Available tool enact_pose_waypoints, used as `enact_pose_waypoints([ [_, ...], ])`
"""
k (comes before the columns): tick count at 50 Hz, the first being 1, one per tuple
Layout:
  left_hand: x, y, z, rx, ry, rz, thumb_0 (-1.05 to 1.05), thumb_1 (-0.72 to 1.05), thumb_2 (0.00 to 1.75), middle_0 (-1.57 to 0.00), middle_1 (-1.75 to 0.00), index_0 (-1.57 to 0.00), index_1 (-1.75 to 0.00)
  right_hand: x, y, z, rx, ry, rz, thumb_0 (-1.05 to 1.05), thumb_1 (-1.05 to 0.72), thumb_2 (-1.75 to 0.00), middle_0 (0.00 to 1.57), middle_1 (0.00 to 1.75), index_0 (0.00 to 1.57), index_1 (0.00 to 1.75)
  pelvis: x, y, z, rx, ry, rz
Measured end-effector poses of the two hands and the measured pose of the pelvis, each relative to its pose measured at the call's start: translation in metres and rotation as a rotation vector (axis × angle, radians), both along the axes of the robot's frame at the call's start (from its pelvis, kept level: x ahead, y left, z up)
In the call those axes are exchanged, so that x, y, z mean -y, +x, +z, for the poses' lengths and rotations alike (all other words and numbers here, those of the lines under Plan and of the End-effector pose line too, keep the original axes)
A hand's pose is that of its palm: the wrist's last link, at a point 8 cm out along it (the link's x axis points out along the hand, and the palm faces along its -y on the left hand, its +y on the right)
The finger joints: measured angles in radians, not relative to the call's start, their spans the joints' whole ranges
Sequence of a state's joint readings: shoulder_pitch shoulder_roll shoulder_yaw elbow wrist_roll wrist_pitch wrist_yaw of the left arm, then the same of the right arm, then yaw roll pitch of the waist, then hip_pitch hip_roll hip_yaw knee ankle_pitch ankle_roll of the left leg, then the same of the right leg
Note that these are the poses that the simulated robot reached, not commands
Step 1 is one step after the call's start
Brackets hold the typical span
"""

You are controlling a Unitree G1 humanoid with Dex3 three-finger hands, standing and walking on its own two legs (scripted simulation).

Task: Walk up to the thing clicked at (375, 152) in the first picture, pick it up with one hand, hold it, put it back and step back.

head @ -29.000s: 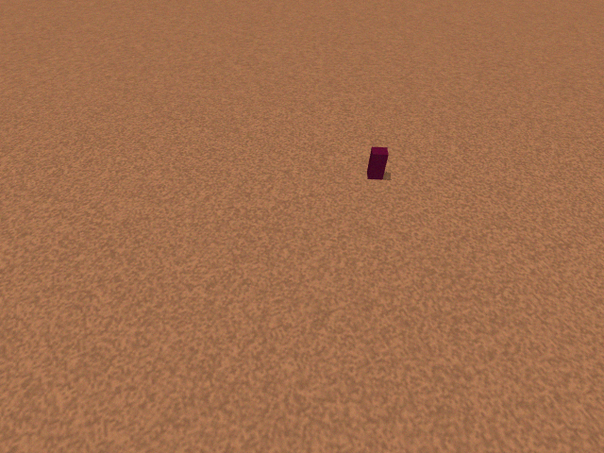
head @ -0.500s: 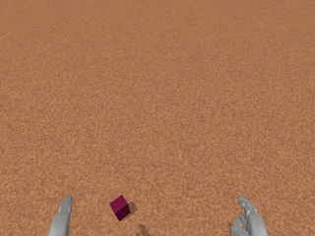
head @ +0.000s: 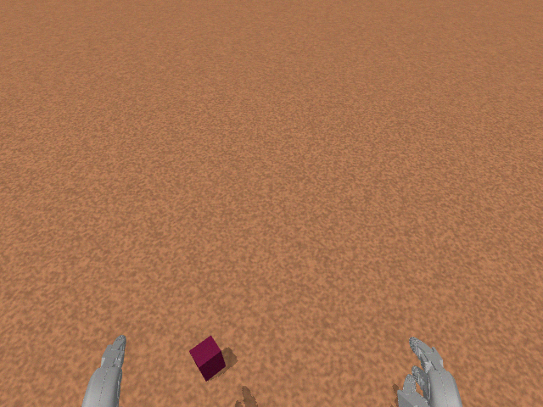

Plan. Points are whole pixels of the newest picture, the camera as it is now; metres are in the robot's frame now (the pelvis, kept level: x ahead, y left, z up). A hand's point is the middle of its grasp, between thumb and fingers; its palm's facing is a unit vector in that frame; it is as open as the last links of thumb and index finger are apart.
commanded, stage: stand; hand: left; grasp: from the side
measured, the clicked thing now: (208, 359) +0.39 +0.20 -0.64
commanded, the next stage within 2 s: none
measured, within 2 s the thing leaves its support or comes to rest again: neither
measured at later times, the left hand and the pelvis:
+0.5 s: hand out of the picture +0.11 +0.24 -0.11, palm faces -0.02 -0.93 -0.35, open 7.9 cm; pelvis +0.00 +0.01 +0.02, yaw +0 degrees
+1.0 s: hand out of the picture +0.02 +0.26 -0.10, palm faces +0.00 -0.93 -0.36, open 7.4 cm; pelvis -0.02 +0.01 +0.05, yaw +1 degrees
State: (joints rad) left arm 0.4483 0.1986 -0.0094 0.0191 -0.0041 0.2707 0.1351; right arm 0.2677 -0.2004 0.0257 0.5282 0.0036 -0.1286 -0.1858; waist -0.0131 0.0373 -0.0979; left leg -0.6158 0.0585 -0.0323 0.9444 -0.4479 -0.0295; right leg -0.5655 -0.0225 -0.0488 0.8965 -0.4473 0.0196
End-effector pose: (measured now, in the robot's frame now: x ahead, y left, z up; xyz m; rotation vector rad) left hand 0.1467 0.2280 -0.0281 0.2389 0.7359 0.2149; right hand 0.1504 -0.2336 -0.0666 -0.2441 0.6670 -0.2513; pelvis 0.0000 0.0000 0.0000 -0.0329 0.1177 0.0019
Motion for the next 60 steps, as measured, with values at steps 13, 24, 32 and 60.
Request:
enact_pose_waypoints([
  [13,-0.003,0.004,-0.007,0.002,0.028,-0.059,-0.01,0.11,0.65,-0.19,-0.27,-0.19,-0.27,0.001,0.000,-0.006,-0.064,-0.028,0.071,0.02,-0.90,-0.90,0.20,0.30,0.20,0.30,0.000,-0.001,0.002,0.028,0.009,0.001],
  [24,-0.057,-0.044,-0.049,-0.269,0.054,-0.047,0.00,0.76,0.87,-0.20,-0.29,-0.20,-0.30,0.043,-0.047,-0.014,-0.392,-0.038,0.061,0.01,-0.90,-0.90,0.20,0.30,0.21,0.30,-0.006,-0.002,0.020,0.111,0.030,0.002],
  [32,-0.074,-0.090,-0.052,-0.432,0.043,0.026,0.01,0.88,0.89,-0.20,-0.30,-0.20,-0.30,0.045,-0.082,-0.010,-0.520,-0.028,0.017,0.01,-0.91,-0.90,0.20,0.30,0.20,0.30,-0.011,-0.002,0.036,0.146,0.026,0.006],
  [60,-0.072,-0.131,-0.037,-0.554,0.041,0.076,0.00,0.91,0.89,-0.20,-0.30,-0.20,-0.30,0.049,-0.110,-0.009,-0.602,0.030,-0.003,0.01,-0.91,-0.90,0.20,0.30,0.20,0.30,-0.004,-0.018,0.055,0.187,0.031,0.010],
])
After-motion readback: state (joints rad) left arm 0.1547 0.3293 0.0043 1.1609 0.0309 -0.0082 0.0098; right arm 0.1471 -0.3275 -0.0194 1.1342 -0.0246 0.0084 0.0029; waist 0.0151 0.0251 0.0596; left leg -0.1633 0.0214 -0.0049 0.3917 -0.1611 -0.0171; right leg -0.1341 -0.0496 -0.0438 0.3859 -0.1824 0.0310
